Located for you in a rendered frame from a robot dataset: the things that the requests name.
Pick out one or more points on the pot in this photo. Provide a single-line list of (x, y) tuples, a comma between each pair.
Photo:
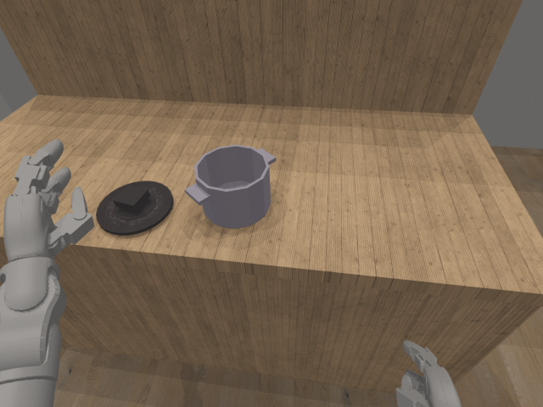
[(233, 185)]

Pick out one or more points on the table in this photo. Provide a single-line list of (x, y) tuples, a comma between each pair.
[(391, 218)]

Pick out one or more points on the lid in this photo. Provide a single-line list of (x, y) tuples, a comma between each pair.
[(124, 222)]

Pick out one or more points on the knob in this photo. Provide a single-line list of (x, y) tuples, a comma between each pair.
[(132, 198)]

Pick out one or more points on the robot left hand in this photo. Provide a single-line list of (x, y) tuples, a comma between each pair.
[(27, 212)]

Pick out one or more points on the left robot forearm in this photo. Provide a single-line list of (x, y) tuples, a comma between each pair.
[(31, 304)]

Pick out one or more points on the robot right hand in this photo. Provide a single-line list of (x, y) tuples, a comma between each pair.
[(434, 389)]

